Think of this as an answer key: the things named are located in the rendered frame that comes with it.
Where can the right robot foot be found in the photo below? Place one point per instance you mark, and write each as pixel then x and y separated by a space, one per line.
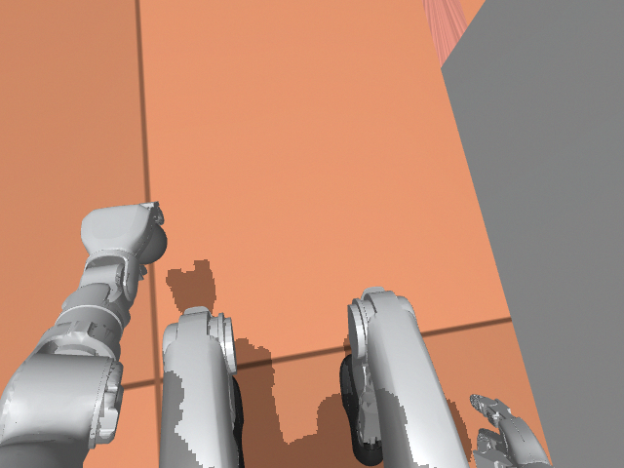
pixel 367 454

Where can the left robot hand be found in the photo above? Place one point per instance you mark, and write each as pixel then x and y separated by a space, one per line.
pixel 124 228

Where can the ball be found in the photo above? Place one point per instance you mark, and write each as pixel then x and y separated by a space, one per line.
pixel 156 247

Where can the left robot arm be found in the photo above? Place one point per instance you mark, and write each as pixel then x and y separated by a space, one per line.
pixel 65 398

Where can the right robot hand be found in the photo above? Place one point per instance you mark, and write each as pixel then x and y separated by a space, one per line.
pixel 515 447

